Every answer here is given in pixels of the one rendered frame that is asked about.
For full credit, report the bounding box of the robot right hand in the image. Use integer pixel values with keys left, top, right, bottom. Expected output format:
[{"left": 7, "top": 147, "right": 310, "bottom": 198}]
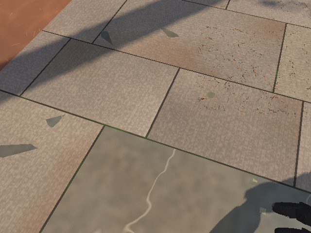
[{"left": 271, "top": 202, "right": 311, "bottom": 233}]

